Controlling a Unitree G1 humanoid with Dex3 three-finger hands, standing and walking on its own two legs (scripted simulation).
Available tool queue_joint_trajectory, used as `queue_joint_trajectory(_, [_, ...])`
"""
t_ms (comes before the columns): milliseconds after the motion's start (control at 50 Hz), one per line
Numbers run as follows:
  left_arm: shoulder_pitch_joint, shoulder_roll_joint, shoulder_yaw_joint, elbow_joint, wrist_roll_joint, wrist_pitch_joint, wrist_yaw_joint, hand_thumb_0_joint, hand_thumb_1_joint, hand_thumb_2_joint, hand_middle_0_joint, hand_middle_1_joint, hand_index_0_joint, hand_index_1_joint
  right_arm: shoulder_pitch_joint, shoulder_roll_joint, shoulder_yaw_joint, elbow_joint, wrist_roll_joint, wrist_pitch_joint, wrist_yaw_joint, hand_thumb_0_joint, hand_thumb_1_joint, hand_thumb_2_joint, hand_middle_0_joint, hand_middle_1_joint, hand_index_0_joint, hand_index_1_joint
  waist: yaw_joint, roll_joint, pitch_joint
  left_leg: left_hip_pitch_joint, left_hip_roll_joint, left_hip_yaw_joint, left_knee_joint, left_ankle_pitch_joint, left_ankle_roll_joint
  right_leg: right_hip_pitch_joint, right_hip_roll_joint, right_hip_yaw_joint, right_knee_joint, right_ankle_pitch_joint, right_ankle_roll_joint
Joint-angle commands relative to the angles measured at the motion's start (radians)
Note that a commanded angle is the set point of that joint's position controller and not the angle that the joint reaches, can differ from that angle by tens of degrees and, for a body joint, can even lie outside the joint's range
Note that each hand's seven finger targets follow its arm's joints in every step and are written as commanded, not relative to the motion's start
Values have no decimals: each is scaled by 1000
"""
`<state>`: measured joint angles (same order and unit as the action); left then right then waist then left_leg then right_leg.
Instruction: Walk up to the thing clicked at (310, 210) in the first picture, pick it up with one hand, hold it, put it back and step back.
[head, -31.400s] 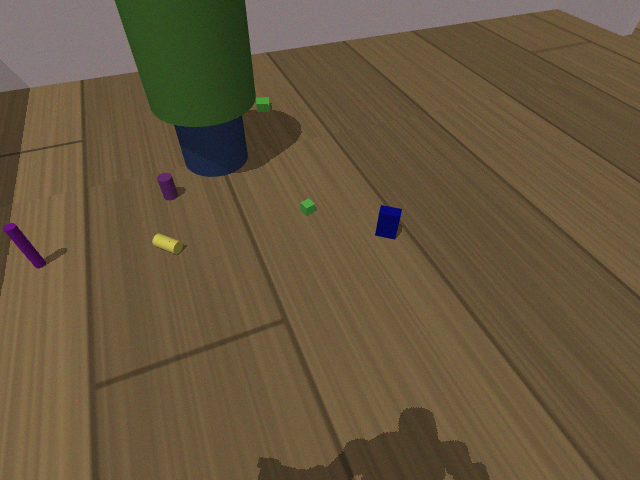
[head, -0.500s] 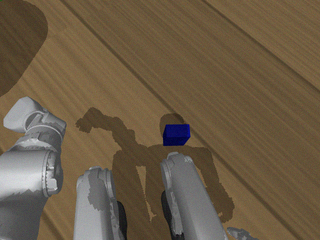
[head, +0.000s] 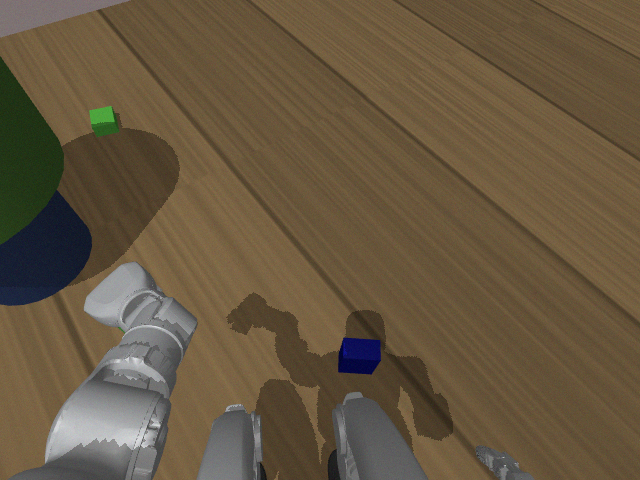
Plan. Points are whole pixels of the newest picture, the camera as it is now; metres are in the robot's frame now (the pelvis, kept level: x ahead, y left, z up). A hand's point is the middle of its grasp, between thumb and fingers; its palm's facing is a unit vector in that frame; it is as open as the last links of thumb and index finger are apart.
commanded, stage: lift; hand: left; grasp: from above
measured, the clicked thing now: (145, 322) +0.38 +0.24 -0.12
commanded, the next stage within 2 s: hold in 0.58 s
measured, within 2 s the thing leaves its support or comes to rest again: neither
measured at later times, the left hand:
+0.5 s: hand (137, 281) +0.38 +0.20 +0.02, palm faces -0.22 -0.45 -0.87, open 5.1 cm
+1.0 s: hand (113, 285) +0.36 +0.21 +0.06, palm faces -0.22 -0.42 -0.88, open 4.9 cm
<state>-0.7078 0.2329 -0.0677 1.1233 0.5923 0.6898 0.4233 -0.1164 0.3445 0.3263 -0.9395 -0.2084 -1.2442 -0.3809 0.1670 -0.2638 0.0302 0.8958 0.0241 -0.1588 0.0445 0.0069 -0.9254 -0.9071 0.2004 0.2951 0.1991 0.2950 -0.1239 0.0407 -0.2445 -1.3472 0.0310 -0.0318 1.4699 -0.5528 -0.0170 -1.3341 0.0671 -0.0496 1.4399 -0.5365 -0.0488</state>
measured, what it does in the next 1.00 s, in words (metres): rises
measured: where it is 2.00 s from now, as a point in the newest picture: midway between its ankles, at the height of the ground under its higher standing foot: outside the picture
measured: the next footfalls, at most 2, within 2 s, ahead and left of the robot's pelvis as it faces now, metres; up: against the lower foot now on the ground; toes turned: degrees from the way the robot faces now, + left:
none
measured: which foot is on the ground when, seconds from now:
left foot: down 0.00-1.00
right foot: down 0.00-1.00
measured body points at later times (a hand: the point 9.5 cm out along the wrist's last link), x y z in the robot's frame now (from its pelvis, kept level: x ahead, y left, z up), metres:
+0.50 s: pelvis +0.04 +0.00 +0.10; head +0.11 -0.01 +0.54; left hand +0.39 +0.22 +0.07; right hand +0.10 -0.27 -0.04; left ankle +0.07 +0.13 -0.57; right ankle +0.07 -0.09 -0.57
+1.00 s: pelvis +0.04 +0.00 +0.13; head +0.07 +0.00 +0.58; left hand +0.37 +0.22 +0.11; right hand +0.14 -0.25 +0.00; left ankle +0.07 +0.13 -0.57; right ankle +0.07 -0.09 -0.57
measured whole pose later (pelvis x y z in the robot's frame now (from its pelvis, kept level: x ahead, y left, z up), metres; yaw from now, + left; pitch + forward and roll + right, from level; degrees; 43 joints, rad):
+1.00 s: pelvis +0.04 +0.00 +0.13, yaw +0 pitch +10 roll +0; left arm -0.64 0.11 -0.05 1.16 0.51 0.75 0.49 -0.11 0.44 0.19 -0.91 -0.22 -1.26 -0.35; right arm 0.20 -0.27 0.01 0.87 0.00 -0.13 0.12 0.01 -0.91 -0.90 0.20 0.30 0.20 0.29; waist -0.07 0.02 -0.11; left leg -0.63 0.02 0.01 0.80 -0.35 -0.01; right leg -0.63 0.05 0.01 0.80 -0.34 -0.04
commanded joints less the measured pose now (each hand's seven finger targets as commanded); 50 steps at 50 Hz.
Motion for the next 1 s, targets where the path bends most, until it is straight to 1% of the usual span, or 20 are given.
queue_joint_trajectory(0, [-406,144,-24,-78,40,25,64,0,905,629,-1371,-346,-1324,-398,80,-140,-48,-37,15,-38,-19,0,-900,-904,199,299,199,299,-7,37,-329,408,-15,8,-326,64,17,353,2,45,-365,56,25])
queue_joint_trajectory(80, [-407,85,-19,63,-4,43,94,0,935,615,-1359,-397,-1330,-432,87,-133,-44,-41,8,-49,-17,0,-899,-904,200,300,200,300,-15,-11,-217,437,-21,24,-386,129,22,441,-4,57,-455,123,32])
queue_joint_trajectory(180, [-470,64,18,136,-38,47,138,0,1005,622,-1386,-429,-1363,-457,109,-147,-57,-50,-16,-57,8,0,-902,-904,200,300,199,300,-3,-8,-221,520,-26,42,-441,238,16,535,-9,52,-502,264,30])
queue_joint_trajectory(220, [-490,48,28,133,-46,42,152,0,992,574,-1344,-466,-1335,-477,118,-144,-60,-54,-25,-55,26,0,-905,-904,199,300,199,300,-1,-3,-251,542,-26,47,-454,290,14,576,-14,55,-502,364,34])
queue_joint_trajectory(280, [-462,79,46,103,-42,31,165,0,971,590,-1330,-461,-1314,-480,122,-146,-73,-65,-35,-45,51,0,-907,-903,199,300,199,300,20,-12,-306,551,-33,58,-481,328,10,685,-23,68,-516,478,42])
queue_joint_trajectory(380, [-473,141,61,-125,-30,24,157,0,1047,549,-1373,-437,-1364,-448,129,-158,-91,-79,-29,-10,77,0,-899,-899,199,299,199,299,39,32,-515,691,-43,71,-539,441,4,882,-27,92,-545,699,54])
queue_joint_trajectory(420, [-444,162,61,-169,-18,36,150,0,1040,502,-1358,-404,-1353,-411,123,-162,-91,-83,-26,-2,77,0,-894,-897,200,299,199,299,44,31,-506,721,-45,72,-569,448,3,912,-26,90,-565,719,56])
queue_joint_trajectory(440, [-418,117,33,-139,-11,48,142,0,1039,494,-1359,-389,-1353,-396,121,-150,-86,-74,-25,0,76,0,-890,-896,200,299,199,299,28,4,-466,719,-44,67,-586,440,6,899,-24,82,-577,708,58])
queue_joint_trajectory(480, [-407,98,15,-107,4,65,136,0,1047,462,-1347,-395,-1350,-394,120,-150,-87,-64,-24,4,69,0,-888,-894,200,299,200,299,22,-10,-373,734,-46,65,-622,411,9,855,-17,76,-620,620,55])
queue_joint_trajectory(500, [-375,95,19,-92,2,71,137,0,1016,438,-1325,-378,-1327,-378,113,-149,-87,-67,-25,4,66,0,-886,-894,200,299,200,299,35,-7,-327,749,-45,65,-642,394,8,833,-15,69,-641,547,50])
queue_joint_trajectory(540, [-366,38,-6,-41,-12,83,140,0,1035,425,-1342,-380,-1345,-380,102,-140,-80,-65,-27,-2,64,0,-888,-895,200,299,200,299,23,-42,-219,750,-39,62,-677,327,13,781,-10,73,-698,380,47])
queue_joint_trajectory(560, [-375,33,-12,-13,-14,89,143,0,1047,462,-1342,-427,-1347,-424,94,-146,-77,-66,-28,-6,64,0,-887,-895,200,299,200,299,24,-50,-169,735,-39,64,-694,289,13,773,-9,82,-728,299,47])
queue_joint_trajectory(620, [-384,30,7,9,-53,87,152,0,1023,454,-1316,-447,-1323,-442,62,-155,-81,-70,-37,-24,68,0,-892,-896,200,300,199,300,50,-44,-130,711,-39,69,-709,245,10,774,-13,96,-755,215,47])
queue_joint_trajectory(640, [-376,2,-4,28,-62,89,150,0,1007,458,-1305,-453,-1310,-449,59,-148,-76,-74,-39,-25,71,0,-893,-896,200,300,199,300,37,-65,-143,709,-35,67,-710,252,10,795,-17,107,-762,210,49])
queue_joint_trajectory(680, [-371,14,8,22,-68,86,147,0,1026,466,-1353,-396,-1337,-415,54,-155,-80,-75,-37,-29,72,0,-900,-899,199,300,199,300,51,-61,-130,734,-36,70,-724,265,9,801,-16,98,-759,244,47])
queue_joint_trajectory(700, [-385,8,2,19,-71,84,143,0,1044,463,-1367,-385,-1349,-407,54,-154,-79,-80,-37,-29,74,0,-899,-899,199,300,199,300,41,-67,-132,735,-37,70,-722,270,11,809,-21,105,-764,249,49])
queue_joint_trajectory(780, [-413,30,2,12,-43,75,136,0,1047,490,-1405,-389,-1385,-410,49,-158,-82,-91,-31,-23,81,0,-897,-898,199,299,199,299,44,-64,-174,769,-37,72,-732,295,11,840,-22,102,-760,294,50])
queue_joint_trajectory(900, [-438,70,-18,-159,-9,50,132,0,1047,434,-1390,-327,-1365,-354,12,-156,-72,-123,-22,-17,76,0,-900,-899,199,300,199,300,55,-19,-259,878,-37,69,-766,352,8,918,-20,85,-767,346,45])
queue_joint_trajectory(920, [-440,88,-16,-175,-2,52,132,0,1047,400,-1373,-319,-1352,-341,10,-158,-72,-126,-21,-16,74,0,-899,-898,199,300,199,300,59,-20,-251,888,-39,69,-770,351,8,921,-20,86,-774,348,45])
queue_joint_trajectory(980, [-403,72,-35,-216,0,58,114,0,1024,353,-1356,-267,-1335,-290,-7,-153,-66,-128,-16,-16,67,0,-896,-897,199,299,199,299,58,0,-228,912,-39,71,-788,343,5,916,-20,85,-786,333,44])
